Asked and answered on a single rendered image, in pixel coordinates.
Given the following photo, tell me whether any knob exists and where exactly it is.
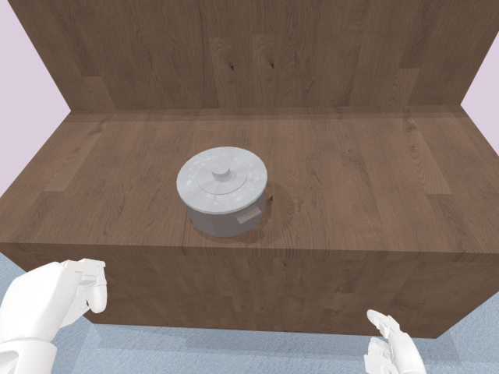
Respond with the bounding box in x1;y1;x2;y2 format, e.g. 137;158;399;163
211;161;230;178

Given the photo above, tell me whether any robot left hand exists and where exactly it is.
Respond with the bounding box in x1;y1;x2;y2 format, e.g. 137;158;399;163
0;259;107;343

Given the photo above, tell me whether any robot left forearm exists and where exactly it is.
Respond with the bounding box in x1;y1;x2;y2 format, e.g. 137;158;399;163
0;338;57;374

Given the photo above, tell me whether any lid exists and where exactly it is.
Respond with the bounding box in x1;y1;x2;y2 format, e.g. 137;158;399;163
176;146;267;214

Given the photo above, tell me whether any pot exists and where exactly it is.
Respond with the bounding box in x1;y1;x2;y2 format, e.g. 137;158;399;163
185;190;265;237

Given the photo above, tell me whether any robot right hand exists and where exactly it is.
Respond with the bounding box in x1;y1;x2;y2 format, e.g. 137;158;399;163
364;309;426;374

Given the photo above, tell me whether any table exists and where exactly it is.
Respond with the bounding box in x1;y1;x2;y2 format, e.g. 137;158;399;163
0;0;499;339

